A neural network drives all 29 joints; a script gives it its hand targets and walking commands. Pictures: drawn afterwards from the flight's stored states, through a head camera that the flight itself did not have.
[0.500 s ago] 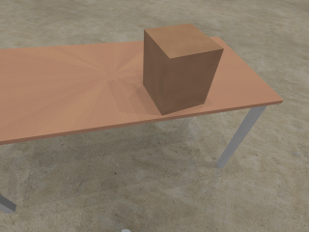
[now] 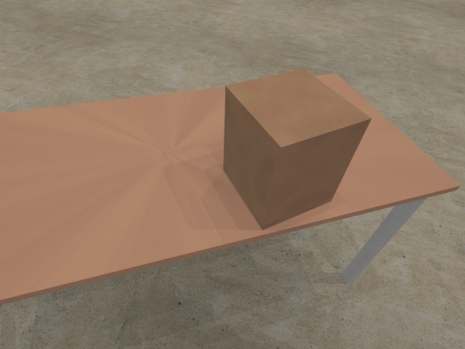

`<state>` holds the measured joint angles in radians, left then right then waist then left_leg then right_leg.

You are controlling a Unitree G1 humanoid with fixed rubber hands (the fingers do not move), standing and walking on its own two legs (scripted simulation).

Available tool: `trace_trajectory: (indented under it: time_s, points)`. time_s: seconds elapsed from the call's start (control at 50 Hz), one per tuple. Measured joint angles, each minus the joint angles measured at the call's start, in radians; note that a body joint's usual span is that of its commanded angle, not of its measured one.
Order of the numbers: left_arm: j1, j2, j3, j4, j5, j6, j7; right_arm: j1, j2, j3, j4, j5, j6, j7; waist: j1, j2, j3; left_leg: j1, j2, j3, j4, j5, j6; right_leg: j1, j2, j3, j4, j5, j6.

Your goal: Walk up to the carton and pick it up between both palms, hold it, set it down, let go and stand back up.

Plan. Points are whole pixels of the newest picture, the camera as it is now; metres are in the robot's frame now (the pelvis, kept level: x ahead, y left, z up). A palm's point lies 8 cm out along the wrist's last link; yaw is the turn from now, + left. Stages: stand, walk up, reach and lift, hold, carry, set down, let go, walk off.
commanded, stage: walk up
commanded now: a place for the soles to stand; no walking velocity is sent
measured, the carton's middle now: (283, 149) +0.54 -0.13 +0.05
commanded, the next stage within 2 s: none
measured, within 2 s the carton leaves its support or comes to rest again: neither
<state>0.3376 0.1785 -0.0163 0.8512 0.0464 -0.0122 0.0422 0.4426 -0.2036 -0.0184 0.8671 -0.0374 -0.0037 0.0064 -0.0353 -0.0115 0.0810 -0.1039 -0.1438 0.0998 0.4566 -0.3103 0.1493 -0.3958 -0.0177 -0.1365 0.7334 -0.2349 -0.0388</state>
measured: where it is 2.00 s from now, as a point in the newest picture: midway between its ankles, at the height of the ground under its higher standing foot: outside the picture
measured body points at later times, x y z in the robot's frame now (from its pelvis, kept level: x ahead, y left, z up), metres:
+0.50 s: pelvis +0.16 +0.03 -0.02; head +0.20 +0.03 +0.43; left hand +0.13 +0.29 -0.16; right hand +0.27 -0.19 -0.16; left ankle +0.31 +0.14 -0.73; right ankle +0.06 -0.07 -0.71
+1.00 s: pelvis +0.05 -0.04 -0.01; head +0.06 -0.08 +0.44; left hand +0.07 +0.24 -0.12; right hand +0.17 -0.32 -0.14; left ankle +0.17 +0.13 -0.65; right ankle +0.11 -0.14 -0.73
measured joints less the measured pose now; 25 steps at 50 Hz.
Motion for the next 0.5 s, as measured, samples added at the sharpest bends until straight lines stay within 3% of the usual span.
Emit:
trace_trajectory:
  time_s: [0.08, 0.1, 0.12, 0.16, 0.22, 0.32, 0.38, 0.44, 0.5]
  points:
    - [0.020, 0.006, 0.003, 0.005, 0.000, -0.006, -0.004, 0.017, -0.024, 0.001, 0.007, -0.009, 0.001, -0.011, 0.000, 0.042, -0.024, -0.014, -0.011, -0.012, 0.079, -0.081, 0.008, 0.099, 0.038, 0.011, -0.098, -0.077, -0.035]
    - [0.019, 0.007, 0.008, 0.006, 0.001, -0.014, -0.004, 0.018, -0.030, 0.003, 0.017, -0.009, 0.000, -0.012, 0.010, 0.070, -0.024, -0.033, 0.011, -0.025, 0.143, -0.113, -0.014, 0.117, 0.058, -0.002, -0.111, -0.092, -0.051]
    - [0.022, 0.017, 0.015, 0.001, 0.002, -0.027, -0.002, 0.018, -0.027, 0.006, 0.026, -0.010, 0.001, -0.011, 0.027, 0.079, -0.023, -0.074, 0.028, -0.038, 0.262, -0.103, -0.068, 0.131, 0.070, -0.011, -0.110, -0.101, -0.059]
    - [0.052, 0.049, 0.037, 0.008, -0.004, -0.042, 0.010, 0.007, -0.010, 0.018, 0.030, -0.024, 0.005, -0.010, 0.071, 0.038, -0.028, -0.169, 0.033, -0.042, 0.527, -0.187, -0.139, 0.161, 0.060, 0.014, -0.097, -0.123, -0.061]
    - [0.127, 0.065, 0.050, 0.053, -0.021, -0.042, 0.026, -0.038, -0.011, 0.017, 0.007, -0.033, 0.006, -0.004, 0.102, -0.034, -0.037, -0.301, 0.071, -0.064, 0.736, -0.179, -0.180, 0.251, 0.020, 0.065, -0.156, -0.128, -0.039]
    - [0.196, 0.000, 0.025, 0.105, -0.034, -0.052, 0.000, -0.129, -0.064, -0.005, -0.053, -0.017, -0.014, 0.018, 0.083, -0.006, -0.019, -0.476, 0.179, -0.147, 0.606, 0.056, -0.160, 0.379, -0.008, 0.071, -0.281, -0.114, -0.013]
    - [0.179, -0.018, 0.009, 0.109, -0.034, -0.040, -0.015, -0.197, -0.050, 0.001, -0.077, 0.005, -0.026, 0.003, 0.073, 0.017, 0.018, -0.487, 0.203, -0.112, 0.394, 0.250, -0.163, 0.374, -0.011, 0.073, -0.249, -0.150, 0.001]
    - [0.139, 0.005, 0.005, 0.076, -0.022, -0.020, -0.027, -0.233, -0.014, 0.013, -0.087, 0.012, -0.039, -0.034, 0.076, 0.031, 0.049, -0.412, 0.172, -0.035, 0.181, 0.464, -0.164, 0.325, -0.007, 0.068, -0.123, -0.232, 0.013]
    - [0.059, 0.072, 0.020, 0.041, -0.026, 0.006, -0.033, -0.236, 0.040, 0.017, -0.072, -0.002, -0.033, -0.066, 0.053, -0.015, 0.069, -0.346, 0.124, -0.014, 0.095, 0.235, -0.115, 0.222, -0.022, 0.092, 0.133, -0.272, 0.046]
